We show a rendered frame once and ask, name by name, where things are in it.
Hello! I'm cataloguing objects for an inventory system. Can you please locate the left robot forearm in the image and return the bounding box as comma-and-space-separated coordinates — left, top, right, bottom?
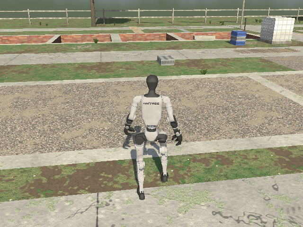
125, 113, 133, 129

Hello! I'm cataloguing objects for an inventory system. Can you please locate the left robot hand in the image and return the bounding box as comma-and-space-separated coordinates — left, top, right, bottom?
124, 127, 135, 136

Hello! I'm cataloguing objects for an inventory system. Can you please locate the right robot forearm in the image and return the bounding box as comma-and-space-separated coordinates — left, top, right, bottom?
170, 115, 181, 136

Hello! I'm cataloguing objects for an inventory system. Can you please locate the right robot hand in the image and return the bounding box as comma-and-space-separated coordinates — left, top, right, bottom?
172, 134, 182, 146

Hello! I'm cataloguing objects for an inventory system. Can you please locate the right robot upper arm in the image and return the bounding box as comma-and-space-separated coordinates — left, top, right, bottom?
162, 96, 174, 122

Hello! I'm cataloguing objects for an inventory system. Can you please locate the left robot upper arm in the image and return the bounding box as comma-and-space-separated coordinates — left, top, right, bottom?
128, 95, 142, 121

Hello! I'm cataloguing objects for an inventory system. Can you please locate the robot left shin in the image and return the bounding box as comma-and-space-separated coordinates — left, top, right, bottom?
136, 161, 144, 193

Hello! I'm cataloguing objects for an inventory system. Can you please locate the left robot thigh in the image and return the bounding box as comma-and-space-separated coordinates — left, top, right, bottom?
135, 132, 145, 170

